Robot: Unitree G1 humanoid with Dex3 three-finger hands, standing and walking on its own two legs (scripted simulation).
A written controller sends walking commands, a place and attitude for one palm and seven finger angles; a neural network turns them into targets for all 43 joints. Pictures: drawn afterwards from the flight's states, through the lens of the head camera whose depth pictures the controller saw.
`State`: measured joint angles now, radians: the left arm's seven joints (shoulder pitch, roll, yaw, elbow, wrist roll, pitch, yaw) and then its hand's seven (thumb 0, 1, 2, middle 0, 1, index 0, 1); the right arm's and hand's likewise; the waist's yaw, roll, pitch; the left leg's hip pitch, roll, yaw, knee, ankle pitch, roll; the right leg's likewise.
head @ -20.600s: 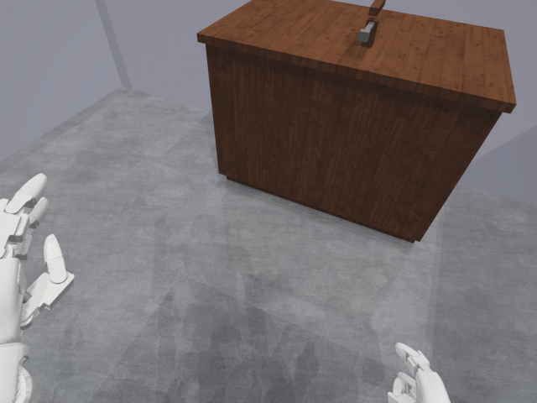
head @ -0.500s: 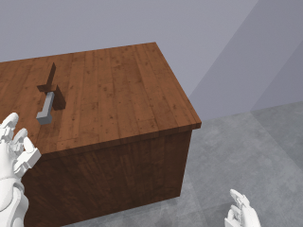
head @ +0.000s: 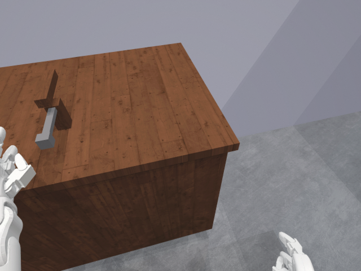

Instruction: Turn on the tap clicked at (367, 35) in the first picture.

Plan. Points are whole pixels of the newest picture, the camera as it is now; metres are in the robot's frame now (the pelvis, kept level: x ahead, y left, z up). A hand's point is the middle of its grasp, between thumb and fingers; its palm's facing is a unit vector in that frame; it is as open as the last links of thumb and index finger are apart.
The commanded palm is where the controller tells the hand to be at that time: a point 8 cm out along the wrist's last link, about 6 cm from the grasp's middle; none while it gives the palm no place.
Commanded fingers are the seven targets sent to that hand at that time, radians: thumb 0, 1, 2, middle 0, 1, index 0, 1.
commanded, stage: reach beside the lever's end, fingers flat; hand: left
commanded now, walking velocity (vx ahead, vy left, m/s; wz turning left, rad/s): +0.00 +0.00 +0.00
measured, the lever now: (45, 140) +0.34 +0.36 +0.11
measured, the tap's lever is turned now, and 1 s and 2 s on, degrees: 0 0 2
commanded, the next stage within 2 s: push the lever round in 0.90 s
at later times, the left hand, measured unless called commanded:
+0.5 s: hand (22, 158) +0.29 +0.38 +0.11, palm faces +0.60 -0.79 -0.12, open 7.8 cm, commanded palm +0.25 +0.42 +0.11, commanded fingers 0.00 0.90 0.90 -0.15 -0.15 -0.15 -0.15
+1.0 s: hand (24, 155) +0.31 +0.39 +0.10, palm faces +0.57 -0.81 -0.12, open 7.8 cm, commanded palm +0.25 +0.42 +0.11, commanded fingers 0.00 0.90 0.90 -0.15 -0.15 -0.15 -0.15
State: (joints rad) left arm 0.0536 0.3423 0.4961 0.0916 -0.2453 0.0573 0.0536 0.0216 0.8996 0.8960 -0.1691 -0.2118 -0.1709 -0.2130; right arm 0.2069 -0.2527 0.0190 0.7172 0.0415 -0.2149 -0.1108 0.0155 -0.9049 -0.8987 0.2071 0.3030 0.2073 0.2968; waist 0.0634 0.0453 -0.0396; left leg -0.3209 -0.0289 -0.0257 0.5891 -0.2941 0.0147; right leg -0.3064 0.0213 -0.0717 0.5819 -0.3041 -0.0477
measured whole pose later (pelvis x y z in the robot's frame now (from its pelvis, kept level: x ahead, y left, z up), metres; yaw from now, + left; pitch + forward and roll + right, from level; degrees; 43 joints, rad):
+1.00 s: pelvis +0.01 +0.02 -0.01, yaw -1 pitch +7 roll -2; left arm -0.13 0.47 0.63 0.47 -0.22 -0.12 -0.09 0.02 0.90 0.90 -0.15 -0.15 -0.15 -0.15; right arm 0.30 -0.26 0.00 0.68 0.03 -0.16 -0.09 0.01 -0.91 -0.90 0.21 0.30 0.21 0.30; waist 0.01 0.04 -0.07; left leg -0.45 -0.03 -0.02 0.67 -0.34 0.04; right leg -0.41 0.02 -0.06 0.62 -0.32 -0.02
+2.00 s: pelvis +0.00 +0.00 -0.01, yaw +0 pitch +6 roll -1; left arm -0.17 0.37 0.55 0.43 -0.20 -0.08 0.08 0.02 0.93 0.90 -0.15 -0.15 -0.15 -0.15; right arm 0.27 -0.27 0.00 0.72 0.04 -0.12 -0.10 0.01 -0.91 -0.90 0.21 0.30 0.21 0.30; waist 0.02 0.04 -0.06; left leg -0.43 -0.01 -0.03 0.66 -0.33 0.02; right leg -0.41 0.04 -0.07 0.62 -0.32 -0.05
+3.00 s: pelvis +0.00 +0.00 -0.01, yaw +0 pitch +5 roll +0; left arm -0.32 0.15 0.36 0.38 -0.03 0.02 0.57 0.03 0.94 0.91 -0.15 -0.15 -0.15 -0.15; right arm 0.18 -0.23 -0.01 0.75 -0.01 -0.03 -0.08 0.01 -0.91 -0.90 0.21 0.30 0.21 0.30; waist 0.02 0.04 -0.06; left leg -0.41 -0.03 -0.04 0.65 -0.31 0.01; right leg -0.39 0.02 -0.08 0.63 -0.32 -0.05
